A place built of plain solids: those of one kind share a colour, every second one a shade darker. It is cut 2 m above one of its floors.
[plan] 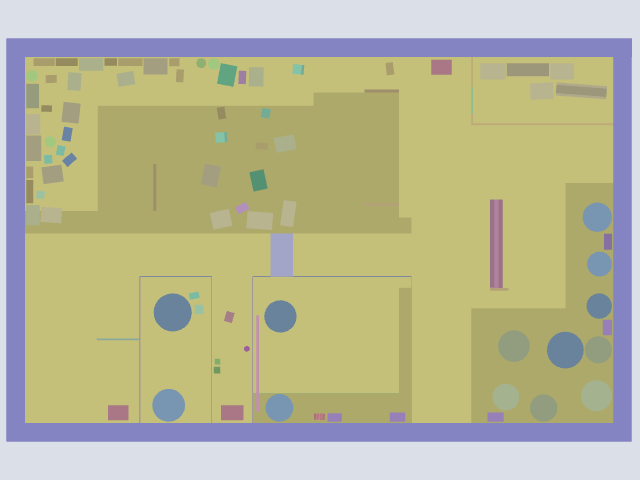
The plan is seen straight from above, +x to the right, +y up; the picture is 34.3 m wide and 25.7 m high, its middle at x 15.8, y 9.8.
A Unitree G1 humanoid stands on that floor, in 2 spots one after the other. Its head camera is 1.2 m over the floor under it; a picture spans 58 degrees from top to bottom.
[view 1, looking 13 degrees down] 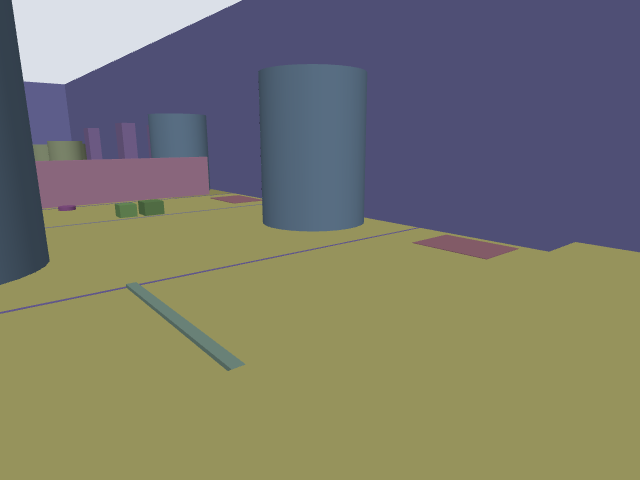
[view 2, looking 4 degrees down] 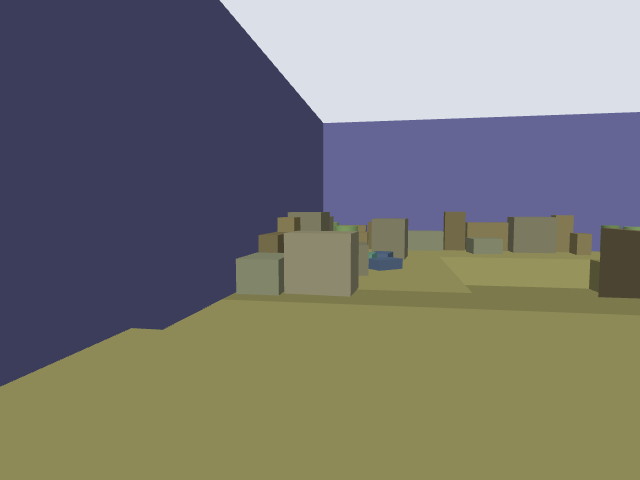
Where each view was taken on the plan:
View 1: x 1.93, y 5.64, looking -40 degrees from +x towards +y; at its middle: floor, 6.13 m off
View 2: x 2.64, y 3.92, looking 100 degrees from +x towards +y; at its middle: pallet_load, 6.93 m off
